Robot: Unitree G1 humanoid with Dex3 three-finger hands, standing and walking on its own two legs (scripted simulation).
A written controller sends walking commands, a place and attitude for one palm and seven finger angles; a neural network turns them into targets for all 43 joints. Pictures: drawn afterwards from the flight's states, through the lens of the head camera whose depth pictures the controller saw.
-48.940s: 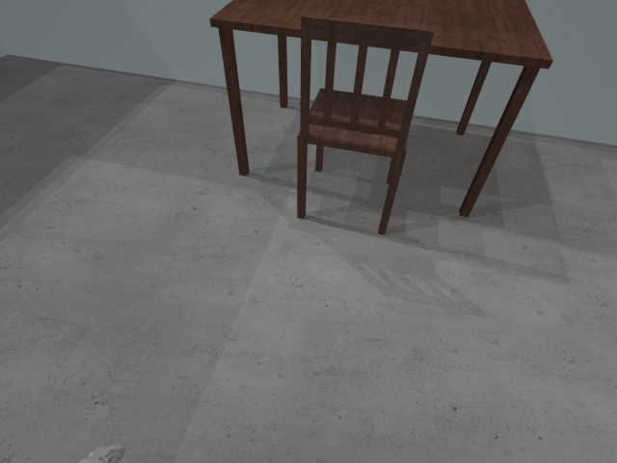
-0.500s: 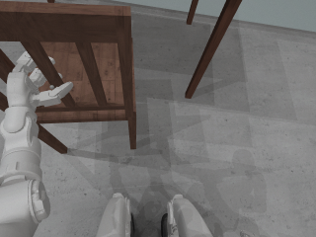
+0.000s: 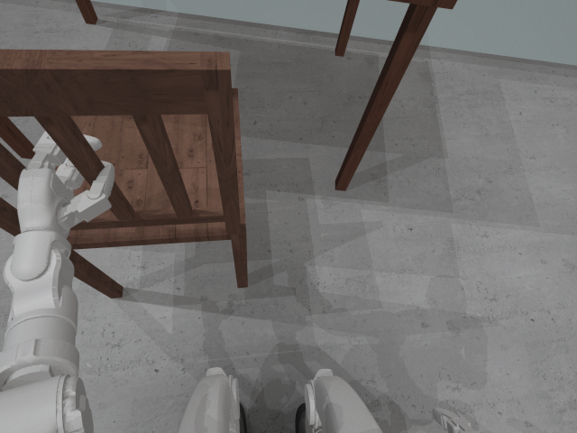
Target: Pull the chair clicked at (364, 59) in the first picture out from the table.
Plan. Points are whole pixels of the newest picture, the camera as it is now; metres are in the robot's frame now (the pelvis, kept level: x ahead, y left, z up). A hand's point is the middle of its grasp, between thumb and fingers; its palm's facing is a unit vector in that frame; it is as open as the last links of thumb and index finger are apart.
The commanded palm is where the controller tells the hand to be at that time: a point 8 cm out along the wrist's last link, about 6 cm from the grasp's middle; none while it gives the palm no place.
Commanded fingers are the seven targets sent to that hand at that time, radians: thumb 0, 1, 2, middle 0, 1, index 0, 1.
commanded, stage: hook a spindle and tug to test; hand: left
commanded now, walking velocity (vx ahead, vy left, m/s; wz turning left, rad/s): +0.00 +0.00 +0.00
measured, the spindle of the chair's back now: (96, 175) +0.47 +0.26 +0.00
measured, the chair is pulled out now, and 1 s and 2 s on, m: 0.20 0.31 0.48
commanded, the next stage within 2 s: step backward, pulling the chair out in 0.28 s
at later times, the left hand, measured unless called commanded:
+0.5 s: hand (97, 216) +0.39 +0.23 +0.02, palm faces +0.14 -0.97 -0.21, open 6.1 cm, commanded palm +0.36 +0.28 +0.02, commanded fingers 0.00 0.90 0.90 -0.50 -1.45 -0.50 -1.45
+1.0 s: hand (117, 258) +0.33 +0.19 +0.03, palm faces +0.20 -0.96 -0.21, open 5.7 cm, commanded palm +0.30 +0.24 +0.04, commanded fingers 0.00 0.90 0.90 -0.50 -1.45 -0.50 -1.45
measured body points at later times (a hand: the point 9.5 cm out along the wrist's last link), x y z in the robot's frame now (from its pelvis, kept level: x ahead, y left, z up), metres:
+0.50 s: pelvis +0.00 +0.00 +0.03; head +0.12 +0.02 +0.46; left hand +0.38 +0.28 +0.04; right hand +0.11 -0.25 -0.09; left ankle +0.01 +0.08 -0.63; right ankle -0.01 -0.12 -0.63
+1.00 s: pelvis -0.03 -0.01 +0.09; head +0.06 -0.01 +0.53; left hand +0.32 +0.24 +0.05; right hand +0.04 -0.27 -0.04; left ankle +0.01 +0.08 -0.63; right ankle -0.01 -0.12 -0.63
